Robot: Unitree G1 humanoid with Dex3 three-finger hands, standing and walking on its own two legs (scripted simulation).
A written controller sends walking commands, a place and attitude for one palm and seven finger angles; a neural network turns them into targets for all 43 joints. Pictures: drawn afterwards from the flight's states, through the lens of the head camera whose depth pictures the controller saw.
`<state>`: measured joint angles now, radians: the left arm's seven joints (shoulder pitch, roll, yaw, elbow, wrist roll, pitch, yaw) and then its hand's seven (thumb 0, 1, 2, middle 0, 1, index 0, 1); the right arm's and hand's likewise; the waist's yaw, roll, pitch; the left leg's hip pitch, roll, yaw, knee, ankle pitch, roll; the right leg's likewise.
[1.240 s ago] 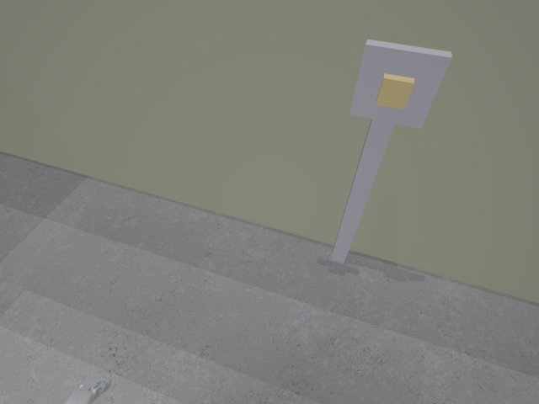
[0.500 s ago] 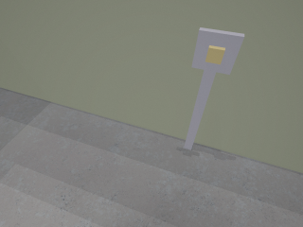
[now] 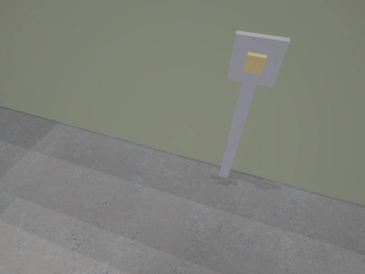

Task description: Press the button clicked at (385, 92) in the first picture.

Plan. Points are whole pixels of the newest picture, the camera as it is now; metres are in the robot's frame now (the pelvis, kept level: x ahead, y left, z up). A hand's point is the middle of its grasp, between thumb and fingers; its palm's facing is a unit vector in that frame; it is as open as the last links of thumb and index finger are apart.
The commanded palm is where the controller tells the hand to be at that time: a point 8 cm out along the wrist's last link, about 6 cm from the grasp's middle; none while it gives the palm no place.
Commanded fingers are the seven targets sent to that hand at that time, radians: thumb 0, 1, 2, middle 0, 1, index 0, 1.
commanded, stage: look at it before walking up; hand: left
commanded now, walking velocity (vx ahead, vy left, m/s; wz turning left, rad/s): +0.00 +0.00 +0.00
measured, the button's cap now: (254, 63) +0.81 -0.22 +0.06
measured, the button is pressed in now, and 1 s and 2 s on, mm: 0 0 0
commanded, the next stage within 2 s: turn to face it in 0.40 s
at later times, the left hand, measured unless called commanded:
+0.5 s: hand out of the picture +0.08 +0.25 -0.16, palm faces -0.03 -0.94 -0.33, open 7.4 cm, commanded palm none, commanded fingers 0.00 0.90 0.90 -0.20 -0.30 -0.20 -0.30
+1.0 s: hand out of the picture +0.06 +0.19 -0.18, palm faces -0.13 -0.97 -0.23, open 7.4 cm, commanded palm none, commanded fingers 0.00 0.90 0.90 -0.20 -0.30 -0.20 -0.30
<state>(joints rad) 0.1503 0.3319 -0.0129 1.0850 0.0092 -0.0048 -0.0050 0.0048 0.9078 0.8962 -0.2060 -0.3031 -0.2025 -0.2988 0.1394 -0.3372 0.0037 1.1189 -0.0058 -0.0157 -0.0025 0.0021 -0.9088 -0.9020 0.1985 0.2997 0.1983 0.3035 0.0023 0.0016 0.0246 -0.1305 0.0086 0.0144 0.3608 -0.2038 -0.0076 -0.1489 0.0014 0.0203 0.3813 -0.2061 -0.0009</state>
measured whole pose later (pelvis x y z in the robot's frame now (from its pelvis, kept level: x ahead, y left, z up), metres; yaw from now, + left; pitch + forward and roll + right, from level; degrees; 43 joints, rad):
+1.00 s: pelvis -0.01 +0.00 -0.02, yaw -6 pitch +0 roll +0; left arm 0.21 0.21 0.01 0.98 0.02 0.05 0.00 0.00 0.91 0.90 -0.21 -0.30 -0.20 -0.30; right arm 0.20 -0.23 -0.03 1.02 0.00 0.02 -0.02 0.00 -0.91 -0.90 0.20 0.30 0.20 0.30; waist -0.01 0.01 0.06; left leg -0.25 0.06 0.11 0.58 -0.32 -0.01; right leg -0.30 0.06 0.12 0.57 -0.26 -0.01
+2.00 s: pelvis +0.14 -0.04 +0.00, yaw -24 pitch +1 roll -3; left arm 0.25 0.23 0.09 1.04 0.04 0.03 -0.03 0.00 0.92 0.90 -0.20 -0.30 -0.19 -0.30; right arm 0.46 -0.08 -0.02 1.12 -0.02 -0.07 -0.04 0.00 -0.91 -0.90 0.20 0.30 0.20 0.30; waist -0.02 -0.05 0.01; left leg -0.08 0.11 0.21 0.38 -0.31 -0.01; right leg -0.64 -0.08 0.01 1.17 -0.14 0.01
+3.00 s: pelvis +0.28 -0.20 -0.01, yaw -23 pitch +0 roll -2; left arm 0.25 0.22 0.08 1.01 0.02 0.06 0.04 0.00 0.91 0.90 -0.20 -0.30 -0.20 -0.30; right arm 0.14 -0.14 -0.04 0.98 -0.01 0.02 -0.04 -0.01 -0.92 -0.90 0.20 0.30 0.20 0.30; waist 0.01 -0.02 0.08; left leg -0.36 0.03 0.12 0.48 -0.13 0.08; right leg -0.40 -0.03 0.05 1.11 -0.45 0.04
